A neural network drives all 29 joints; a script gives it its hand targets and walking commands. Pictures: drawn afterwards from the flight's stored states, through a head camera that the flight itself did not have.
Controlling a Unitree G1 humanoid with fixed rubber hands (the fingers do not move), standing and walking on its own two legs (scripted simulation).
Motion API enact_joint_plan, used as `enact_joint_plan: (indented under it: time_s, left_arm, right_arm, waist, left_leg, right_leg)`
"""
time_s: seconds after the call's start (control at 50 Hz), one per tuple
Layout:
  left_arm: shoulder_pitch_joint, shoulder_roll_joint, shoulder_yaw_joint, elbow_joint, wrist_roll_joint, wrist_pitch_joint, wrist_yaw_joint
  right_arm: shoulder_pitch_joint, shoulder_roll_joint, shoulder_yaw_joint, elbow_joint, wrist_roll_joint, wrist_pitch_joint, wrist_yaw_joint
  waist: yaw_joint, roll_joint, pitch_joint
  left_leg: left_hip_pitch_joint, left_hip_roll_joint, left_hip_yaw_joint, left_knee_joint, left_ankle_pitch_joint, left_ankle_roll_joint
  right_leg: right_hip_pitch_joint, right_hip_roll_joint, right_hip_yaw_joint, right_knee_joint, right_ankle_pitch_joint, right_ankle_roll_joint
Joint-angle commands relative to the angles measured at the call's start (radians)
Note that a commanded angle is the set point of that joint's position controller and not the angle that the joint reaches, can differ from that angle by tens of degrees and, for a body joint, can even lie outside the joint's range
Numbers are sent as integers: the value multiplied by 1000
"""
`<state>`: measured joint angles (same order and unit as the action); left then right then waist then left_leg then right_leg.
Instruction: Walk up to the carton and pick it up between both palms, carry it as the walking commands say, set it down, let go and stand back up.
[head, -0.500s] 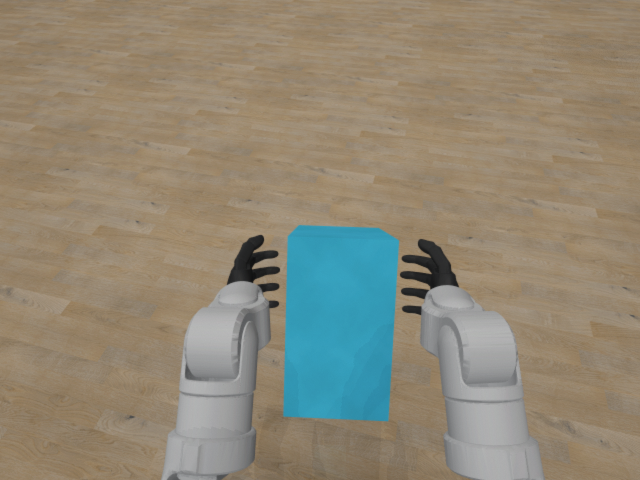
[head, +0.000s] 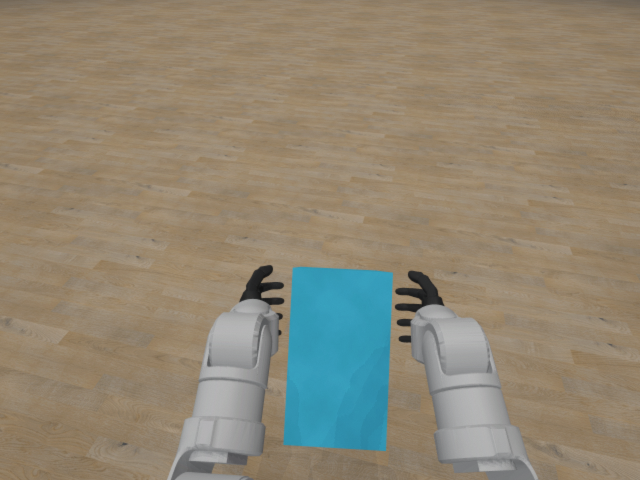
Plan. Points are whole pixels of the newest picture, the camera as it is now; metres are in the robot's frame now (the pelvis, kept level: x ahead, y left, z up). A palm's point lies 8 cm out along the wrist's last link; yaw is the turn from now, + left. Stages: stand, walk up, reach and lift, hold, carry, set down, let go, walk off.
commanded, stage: carry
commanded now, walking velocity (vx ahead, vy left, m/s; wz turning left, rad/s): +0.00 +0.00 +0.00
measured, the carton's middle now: (336, 343) +0.37 +0.00 -0.06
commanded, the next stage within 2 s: none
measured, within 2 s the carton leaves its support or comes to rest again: neither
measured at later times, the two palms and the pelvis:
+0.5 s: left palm (247, 330) +0.31 +0.12 +0.05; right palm (422, 340) +0.29 -0.11 +0.05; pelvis +0.00 +0.01 +0.00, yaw -1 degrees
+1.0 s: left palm (238, 349) +0.29 +0.13 +0.03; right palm (411, 362) +0.28 -0.10 +0.03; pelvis -0.02 +0.03 -0.01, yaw -2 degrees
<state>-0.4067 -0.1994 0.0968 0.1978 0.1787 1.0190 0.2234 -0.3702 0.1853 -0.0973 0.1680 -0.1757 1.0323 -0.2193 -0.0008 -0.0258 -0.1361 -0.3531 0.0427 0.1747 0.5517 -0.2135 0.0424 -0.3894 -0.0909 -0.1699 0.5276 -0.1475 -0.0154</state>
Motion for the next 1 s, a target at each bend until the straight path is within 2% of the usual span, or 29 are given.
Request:
enact_joint_plan:
  time_s: [0.0, 0.04, 0.06, 0.16, 0.2, 0.22, 0.26, 0.28, 0.3, 0.36, 0.38, 0.4, 0.46, 0.48, 0.52, 0.56, 0.62, 0.64, 0.68, 0.7, 0.74, 0.76, 0.84, 0.86, 0.9, 0.92, 0.94, 0.96, 0.98]
  left_arm:
    - [-426, -1001, -388, -97, -249, -87, -212]
    - [-480, -1065, -474, -279, -305, -103, -210]
    - [-446, -1026, -430, -172, -265, -100, -208]
    - [-397, -1017, -423, -127, -245, -126, -225]
    - [-423, -1024, -439, -147, -255, -136, -230]
    - [-421, -988, -407, -81, -229, -151, -235]
    - [-439, -1025, -454, -151, -258, -174, -242]
    - [-417, -998, -428, -80, -230, -180, -245]
    - [-419, -1016, -449, -126, -249, -185, -246]
    - [-416, -994, -434, -73, -224, -206, -253]
    - [-409, -994, -437, -80, -227, -216, -259]
    - [-423, -1024, -470, -137, -248, -220, -260]
    - [-414, -976, -431, -65, -215, -241, -268]
    - [-424, -1009, -467, -106, -242, -248, -272]
    - [-411, -965, -426, -25, -202, -256, -273]
    - [-413, -998, -461, -69, -227, -273, -279]
    - [-423, -961, -429, 22, -196, -290, -285]
    - [-433, -985, -463, -49, -222, -300, -286]
    - [-419, -940, -416, 68, -185, -320, -291]
    - [-426, -977, -459, -22, -223, -329, -289]
    - [-423, -972, -457, -15, -223, -332, -284]
    - [-422, -947, -449, 12, -211, -337, -286]
    - [-441, -920, -450, 12, -207, -365, -288]
    - [-412, -940, -457, 20, -216, -363, -288]
    - [-430, -903, -439, 60, -199, -379, -289]
    - [-438, -957, -489, -41, -246, -382, -284]
    - [-428, -933, -477, -10, -230, -380, -281]
    - [-418, -963, -507, -72, -255, -381, -277]
    - [-413, -935, -484, -23, -231, -378, -275]
  right_arm:
    - [-468, 966, 378, -114, 263, -105, 212]
    - [-492, 1036, 459, -258, 321, -115, 216]
    - [-473, 988, 414, -178, 283, -118, 217]
    - [-486, 969, 442, -178, 281, -150, 229]
    - [-476, 969, 434, -182, 277, -160, 232]
    - [-466, 938, 396, -96, 247, -172, 237]
    - [-490, 965, 447, -180, 278, -196, 244]
    - [-482, 928, 413, -122, 254, -206, 247]
    - [-469, 960, 444, -146, 269, -207, 247]
    - [-469, 933, 427, -98, 255, -230, 258]
    - [-489, 923, 436, -132, 263, -244, 260]
    - [-524, 956, 481, -191, 289, -248, 262]
    - [-456, 929, 442, -71, 248, -260, 271]
    - [-481, 939, 463, -141, 263, -272, 270]
    - [-483, 912, 431, -52, 237, -282, 273]
    - [-487, 936, 473, -117, 259, -300, 280]
    - [-462, 903, 417, 9, 217, -317, 288]
    - [-506, 929, 470, -82, 255, -330, 289]
    - [-505, 867, 409, 14, 213, -356, 295]
    - [-497, 913, 461, -57, 249, -362, 293]
    - [-510, 918, 485, -63, 260, -362, 291]
    - [-438, 894, 435, 15, 221, -364, 292]
    - [-480, 869, 441, 11, 229, -395, 300]
    - [-531, 876, 482, -53, 257, -402, 297]
    - [-491, 859, 444, 44, 223, -413, 297]
    - [-492, 907, 506, -60, 268, -414, 296]
    - [-497, 879, 473, -30, 255, -419, 294]
    - [-485, 911, 519, -91, 282, -415, 291]
    - [-470, 887, 487, -25, 254, -410, 289]
  waist:
    - [-2, 34, -246]
    - [-2, 29, -272]
    - [-1, 12, -280]
    - [-3, -13, -258]
    - [-6, 13, -264]
    - [-5, 21, -269]
    - [-5, 9, -300]
    - [-5, 36, -278]
    - [-7, -1, -288]
    - [-6, 25, -309]
    - [-7, 25, -300]
    - [-8, 11, -291]
    - [-10, 1, -297]
    - [-11, 7, -305]
    - [-10, 16, -297]
    - [-10, 1, -302]
    - [-9, 42, -291]
    - [-8, 16, -276]
    - [-7, 64, -266]
    - [-8, 37, -274]
    - [-10, -4, -296]
    - [-12, 41, -303]
    - [-10, 58, -279]
    - [-8, 28, -286]
    - [-10, 56, -259]
    - [-10, 11, -250]
    - [-11, 58, -293]
    - [-11, 25, -310]
    - [-13, 42, -295]
  left_leg:
    - [17, 122, -195, -161, -232, -2]
    - [44, 130, -194, -149, -189, 1]
    - [31, 134, -202, -162, -188, 2]
    - [34, 134, -202, -145, -173, 6]
    - [38, 131, -198, -136, -156, 5]
    - [45, 129, -193, -133, -136, 1]
    - [46, 132, -196, -125, -116, 5]
    - [47, 132, -198, -138, -129, 6]
    - [62, 136, -200, -123, -86, 6]
    - [73, 135, -195, -118, -55, 4]
    - [43, 135, -206, -127, -101, 7]
    - [68, 135, -193, -117, -62, 6]
    - [58, 139, -199, -112, -46, 9]
    - [66, 139, -199, -115, -45, 6]
    - [71, 131, -193, -108, -52, 11]
    - [73, 140, -198, -108, -15, 12]
    - [58, 144, -205, -120, -50, 9]
    - [52, 149, -215, -127, -55, 10]
    - [39, 155, -229, -150, -111, 11]
    - [50, 158, -228, -136, -73, 12]
    - [66, 155, -216, -122, -23, 15]
    - [72, 154, -204, -118, 2, 10]
    - [51, 166, -234, -147, -69, 14]
    - [49, 169, -242, -149, -98, 20]
    - [38, 174, -246, -161, -106, 19]
    - [36, 176, -244, -166, -103, 20]
    - [56, 171, -242, -153, -99, 18]
    - [71, 176, -244, -150, -55, 20]
    - [72, 179, -235, -146, -38, 22]
  right_leg:
    - [124, -117, 208, -162, -251, -23]
    - [131, -114, 193, -142, -198, -20]
    - [156, -105, 176, -123, -178, -17]
    - [143, -99, 185, -120, -170, -24]
    - [132, -105, 198, -121, -161, -26]
    - [141, -101, 191, -111, -132, -28]
    - [165, -101, 190, -99, -94, -30]
    - [149, -99, 193, -92, -91, -33]
    - [159, -97, 189, -87, -54, -34]
    - [170, -95, 186, -50, 13, -31]
    - [164, -92, 185, -72, -64, -30]
    - [160, -98, 194, -62, -12, -30]
    - [160, -93, 196, -54, 10, -32]
    - [158, -93, 196, -51, 14, -34]
    - [152, -98, 207, -63, 14, -35]
    - [159, -96, 207, -43, 58, -36]
    - [136, -85, 204, -41, -1, -33]
    - [131, -79, 200, -45, -21, -31]
    - [115, -72, 202, -59, -86, -30]
    - [119, -76, 217, -54, -44, -38]
    - [134, -76, 210, -50, -2, -32]
    - [135, -83, 212, -33, 42, -28]
    - [103, -67, 215, -41, -38, -33]
    - [104, -58, 212, -56, -77, -31]
    - [101, -57, 212, -48, -64, -31]
    - [85, -51, 222, -43, -71, -35]
    - [99, -56, 217, -49, -73, -34]
    - [113, -53, 215, -33, -43, -35]
    - [95, -51, 213, -27, -21, -30]
